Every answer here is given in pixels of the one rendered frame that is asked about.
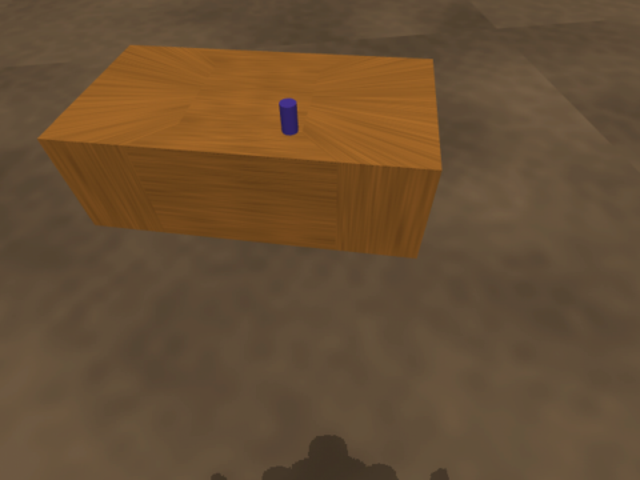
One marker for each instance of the can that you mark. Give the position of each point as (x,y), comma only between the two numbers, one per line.
(288,115)

